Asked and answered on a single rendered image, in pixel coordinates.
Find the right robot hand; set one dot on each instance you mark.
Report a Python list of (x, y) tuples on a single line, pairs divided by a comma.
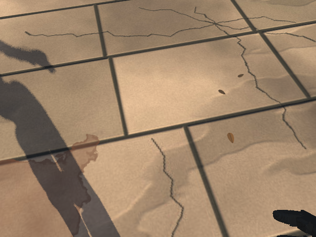
[(302, 219)]

